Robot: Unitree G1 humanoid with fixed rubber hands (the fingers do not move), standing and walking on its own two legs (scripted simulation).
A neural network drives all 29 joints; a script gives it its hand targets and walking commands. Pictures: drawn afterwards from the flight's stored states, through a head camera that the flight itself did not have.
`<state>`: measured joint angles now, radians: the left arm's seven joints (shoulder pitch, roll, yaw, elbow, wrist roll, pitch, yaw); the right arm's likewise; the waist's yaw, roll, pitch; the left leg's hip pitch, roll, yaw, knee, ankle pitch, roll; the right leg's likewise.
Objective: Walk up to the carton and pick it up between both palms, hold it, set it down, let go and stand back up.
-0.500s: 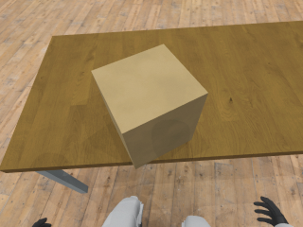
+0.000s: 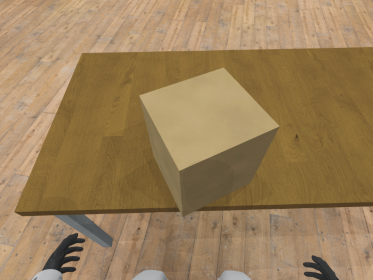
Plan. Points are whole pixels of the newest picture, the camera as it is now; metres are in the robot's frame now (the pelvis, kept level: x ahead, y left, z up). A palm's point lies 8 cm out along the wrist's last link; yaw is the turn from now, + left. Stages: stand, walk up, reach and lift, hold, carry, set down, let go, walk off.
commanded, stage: walk up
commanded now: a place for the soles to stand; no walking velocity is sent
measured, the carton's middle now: (202, 145) +0.40 -0.03 +0.01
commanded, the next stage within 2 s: none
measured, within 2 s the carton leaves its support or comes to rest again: neither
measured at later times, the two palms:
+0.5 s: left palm out of the picture +0.04 +0.32 -0.09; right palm out of the picture +0.09 -0.28 -0.09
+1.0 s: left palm out of the picture +0.02 +0.32 -0.08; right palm out of the picture +0.07 -0.29 -0.09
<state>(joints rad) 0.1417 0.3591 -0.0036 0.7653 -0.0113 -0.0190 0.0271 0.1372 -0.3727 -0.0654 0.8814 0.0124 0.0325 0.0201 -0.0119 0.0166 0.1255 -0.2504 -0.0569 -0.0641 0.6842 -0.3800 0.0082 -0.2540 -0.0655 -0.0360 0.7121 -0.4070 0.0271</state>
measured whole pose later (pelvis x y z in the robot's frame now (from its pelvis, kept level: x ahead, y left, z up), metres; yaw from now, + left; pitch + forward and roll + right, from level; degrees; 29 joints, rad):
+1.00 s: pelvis -0.04 +0.00 +0.02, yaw +5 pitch -2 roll +0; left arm 0.15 0.39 0.05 0.93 0.00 -0.02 0.00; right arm 0.13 -0.35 -0.06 0.98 0.00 0.03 0.03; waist 0.01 0.00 0.09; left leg -0.26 -0.07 -0.15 0.50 -0.20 0.00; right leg -0.21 -0.08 -0.13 0.49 -0.23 0.02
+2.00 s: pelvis +0.00 -0.03 +0.01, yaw +10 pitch -4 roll -1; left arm 0.12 0.38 0.07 0.94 -0.01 0.04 -0.02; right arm 0.17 -0.37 -0.03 0.97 0.01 0.00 -0.05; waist 0.02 -0.01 0.10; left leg -0.24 -0.05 -0.24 0.63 -0.32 -0.05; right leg -0.14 -0.06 -0.22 0.59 -0.37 -0.02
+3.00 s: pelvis -0.03 -0.06 +0.01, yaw +3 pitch -3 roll +0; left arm 0.20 0.28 0.16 0.42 0.04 0.37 0.10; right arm 0.08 -0.33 -0.02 0.87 0.04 -0.16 0.14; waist 0.07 -0.10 0.05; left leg -0.26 0.07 -0.06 0.57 -0.26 -0.08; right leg -0.24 0.02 -0.10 0.61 -0.32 -0.07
